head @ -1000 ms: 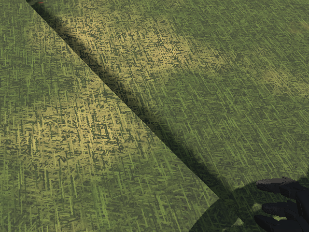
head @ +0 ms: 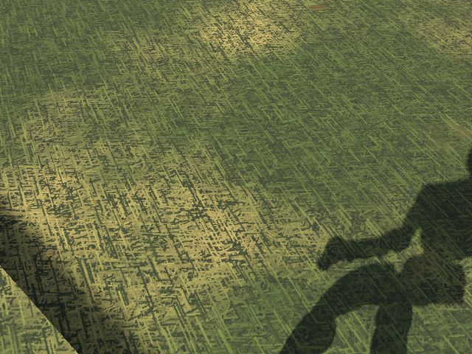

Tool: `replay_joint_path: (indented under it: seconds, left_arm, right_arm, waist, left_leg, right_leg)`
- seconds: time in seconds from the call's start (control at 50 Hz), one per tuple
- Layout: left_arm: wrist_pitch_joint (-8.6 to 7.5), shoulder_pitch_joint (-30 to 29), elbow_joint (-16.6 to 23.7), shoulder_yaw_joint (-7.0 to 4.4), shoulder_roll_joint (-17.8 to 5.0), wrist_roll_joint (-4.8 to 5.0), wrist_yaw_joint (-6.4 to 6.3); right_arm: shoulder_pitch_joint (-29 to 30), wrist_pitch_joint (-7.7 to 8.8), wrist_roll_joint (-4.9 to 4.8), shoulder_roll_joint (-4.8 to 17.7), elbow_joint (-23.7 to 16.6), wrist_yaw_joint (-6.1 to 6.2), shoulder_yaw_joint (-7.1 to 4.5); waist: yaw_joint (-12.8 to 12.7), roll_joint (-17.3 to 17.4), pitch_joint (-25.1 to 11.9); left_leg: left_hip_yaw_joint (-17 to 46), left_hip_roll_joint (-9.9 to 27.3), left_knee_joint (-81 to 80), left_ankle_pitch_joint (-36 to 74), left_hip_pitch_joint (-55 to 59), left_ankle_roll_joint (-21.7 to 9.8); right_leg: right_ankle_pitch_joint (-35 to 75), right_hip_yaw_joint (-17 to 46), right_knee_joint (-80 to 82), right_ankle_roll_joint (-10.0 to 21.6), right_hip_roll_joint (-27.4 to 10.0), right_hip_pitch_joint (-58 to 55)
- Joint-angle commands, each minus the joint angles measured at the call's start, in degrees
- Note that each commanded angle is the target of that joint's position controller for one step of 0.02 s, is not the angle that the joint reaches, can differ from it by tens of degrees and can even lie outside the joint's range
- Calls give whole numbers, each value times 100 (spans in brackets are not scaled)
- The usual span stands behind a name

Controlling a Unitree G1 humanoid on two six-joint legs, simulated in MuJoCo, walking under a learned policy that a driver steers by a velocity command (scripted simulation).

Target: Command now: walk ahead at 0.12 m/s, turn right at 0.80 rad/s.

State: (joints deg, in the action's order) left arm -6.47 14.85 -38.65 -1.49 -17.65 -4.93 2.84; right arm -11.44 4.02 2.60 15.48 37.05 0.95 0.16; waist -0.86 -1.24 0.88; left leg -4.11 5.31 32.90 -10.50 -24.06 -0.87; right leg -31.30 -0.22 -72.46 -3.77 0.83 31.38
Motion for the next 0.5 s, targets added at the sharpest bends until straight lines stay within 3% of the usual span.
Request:
replay_joint_path:
  seconds: [0.02,0.04,0.06,0.1,0.12,0.14,0.16,0.18,0.24,0.26,0.28,0.3,0.32,0.34,0.36,0.38,0.4,0.42,0.44,0.46,0.48,0.5]
  left_arm:
    - [137,961,141,136,142,-169,193]
    - [168,919,199,118,83,-120,316]
    - [193,476,418,60,-105,-66,364]
    - [249,-40,699,36,-155,-76,413]
    - [274,-365,797,-6,-135,-105,426]
    - [312,-530,725,3,-45,-138,501]
    - [343,-669,680,-68,-41,-137,521]
    - [375,-703,590,-118,-115,-3,527]
    - [407,-393,308,-341,-371,-59,320]
    - [366,-74,161,-434,-456,-35,230]
    - [255,469,3,-642,-795,78,127]
    - [588,409,-173,-850,-830,1070,63]
    - [662,1368,-442,-1024,-1586,955,59]
    - [651,1548,-490,-1051,-2012,629,185]
    - [681,1139,-153,-1035,-2066,558,210]
    - [787,690,9,-860,-1673,618,110]
    - [873,278,138,-703,-1392,604,-40]
    - [944,-168,231,-652,-1500,466,-146]
    - [971,-470,337,-520,-1160,426,-236]
    - [969,-414,311,-423,-968,392,-356]
    - [931,-414,328,-435,-1047,413,-414]
    - [897,-498,363,-465,-1163,431,-503]
  right_arm:
    - [675,179,215,592,-598,372,-275]
    - [874,235,192,754,-636,414,-351]
    - [793,312,139,716,-581,464,-351]
    - [43,344,86,739,-372,554,-378]
    - [-437,342,133,802,-245,607,-420]
    - [-591,337,132,738,-195,647,-377]
    - [-693,317,211,912,-207,599,-401]
    - [-760,322,359,924,-151,512,-385]
    - [-1036,251,238,1005,289,309,-341]
    - [-1026,206,274,1079,442,244,-330]
    - [-857,163,345,1057,525,162,-315]
    - [-124,-215,-755,716,502,272,-505]
    - [38,-330,-675,536,129,342,-447]
    - [40,-206,-567,252,-332,347,-343]
    - [147,-64,-529,326,-404,350,-333]
    - [275,-12,-414,386,-303,359,-354]
    - [282,-28,-302,279,-258,442,-302]
    - [313,-71,-403,235,-449,534,-247]
    - [359,-200,-272,411,-258,595,-295]
    - [285,-259,-221,475,-223,594,-335]
    - [150,-316,-204,671,-190,597,-416]
    - [251,-348,-114,595,-282,583,-423]
  waist:
    - [-347,566,-743]
    - [-409,509,-641]
    - [-269,582,-491]
    - [196,426,-388]
    - [497,334,-266]
    - [625,143,-163]
    - [749,420,59]
    - [798,455,177]
    - [667,339,481]
    - [516,318,445]
    - [193,124,249]
    - [-195,620,-280]
    - [-506,-1076,-377]
    - [-392,-1989,-1189]
    - [-488,-1636,-1903]
    - [-394,-1057,-1986]
    - [-222,-542,-2007]
    - [120,-346,-1838]
    - [183,10,-1492]
    - [205,-2,-1332]
    - [289,112,-1145]
    - [311,-58,-962]
  left_leg:
    - [286,923,-1203,1756,-71,-1044]
    - [-41,884,-1151,1855,-366,-932]
    - [143,1204,-995,1639,4,-819]
    - [378,1763,-485,1262,1077,-831]
    - [394,1918,-229,808,1477,-764]
    - [-101,1497,-14,-350,1374,-458]
    - [-277,1378,41,-935,728,-346]
    - [-203,1484,232,-1665,436,-157]
    - [208,2080,694,-2530,466,40]
    - [225,2198,1058,-2667,381,130]
    - [7,2030,1755,-2891,134,199]
    - [-1290,1257,3418,-1539,-803,360]
    - [-1359,682,6395,-3931,-2872,792]
    - [-564,277,8333,-4011,-4363,1027]
    - [69,254,9025,-3739,-4586,907]
    - [379,251,8992,-3415,-4600,758]
    - [594,177,8727,-3083,-4476,738]
    - [977,190,7782,-2388,-4329,683]
    - [986,94,7613,-2184,-3979,676]
    - [1069,-109,7638,-1825,-3875,647]
    - [1049,-241,6833,-1092,-3698,635]
    - [1024,-399,6508,-722,-3538,655]
  right_leg:
    - [1528,-28,-203,90,-377,-936]
    - [1637,-163,-84,172,-365,-1236]
    - [1990,416,-54,205,-694,-757]
    - [2257,532,687,181,-1050,269]
    - [2576,429,1126,170,-1173,693]
    - [3300,26,2688,165,-1264,524]
    - [3557,-477,3085,170,-961,-166]
    - [4266,-331,3565,153,-976,-466]
    - [4394,-291,4873,361,-873,-855]
    - [4753,-289,5180,557,-797,-1317]
    - [5111,-374,5386,897,-580,-2102]
    - [5673,-619,4919,751,-227,-2865]
    - [9141,411,4242,980,-910,-4505]
    - [10442,1796,3792,1989,-1719,-5294]
    - [9859,2206,3958,2549,-2149,-5336]
    - [9066,1947,3987,2449,-2057,-4999]
    - [8181,2123,4042,2378,-2054,-4502]
    - [6260,3228,4515,2586,-2612,-3575]
    - [6053,3106,4599,2508,-2536,-2894]
    - [5599,2965,4536,2381,-2338,-2568]
    - [4725,2599,4571,2104,-1809,-2154]
    - [4811,2536,4518,1954,-1592,-1831]
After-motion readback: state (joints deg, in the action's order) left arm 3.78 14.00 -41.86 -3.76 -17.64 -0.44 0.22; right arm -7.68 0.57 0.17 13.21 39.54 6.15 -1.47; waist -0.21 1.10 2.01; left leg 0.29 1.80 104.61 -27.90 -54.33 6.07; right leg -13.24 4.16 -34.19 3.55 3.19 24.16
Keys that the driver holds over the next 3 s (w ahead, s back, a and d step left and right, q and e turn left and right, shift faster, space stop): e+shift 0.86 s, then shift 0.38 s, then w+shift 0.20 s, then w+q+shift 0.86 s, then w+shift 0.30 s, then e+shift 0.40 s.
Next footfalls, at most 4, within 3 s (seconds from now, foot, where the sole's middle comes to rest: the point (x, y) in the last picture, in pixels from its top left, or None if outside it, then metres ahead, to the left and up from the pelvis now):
0.30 right None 0.12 -0.18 -0.90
0.78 left None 0.30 -0.04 -0.90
1.30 right None -0.02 -0.10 -0.76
1.88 left None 0.36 -0.38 -0.90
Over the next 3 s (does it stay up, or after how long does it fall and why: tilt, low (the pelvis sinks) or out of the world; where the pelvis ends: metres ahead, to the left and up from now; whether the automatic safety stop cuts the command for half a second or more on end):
stays up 1.11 -0.79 -0.13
